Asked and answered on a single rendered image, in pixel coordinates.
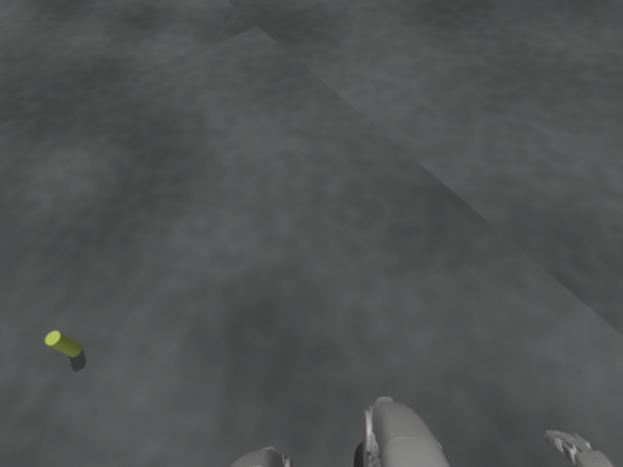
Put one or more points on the can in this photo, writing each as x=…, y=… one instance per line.
x=60, y=342

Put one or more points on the right robot hand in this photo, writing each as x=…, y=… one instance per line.
x=576, y=449

